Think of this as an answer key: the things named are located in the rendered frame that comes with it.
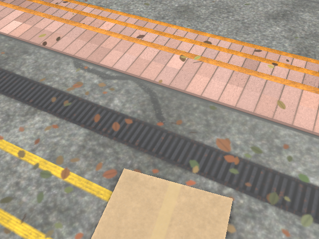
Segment stairs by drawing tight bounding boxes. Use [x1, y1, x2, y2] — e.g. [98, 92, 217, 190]
[0, 0, 319, 89]

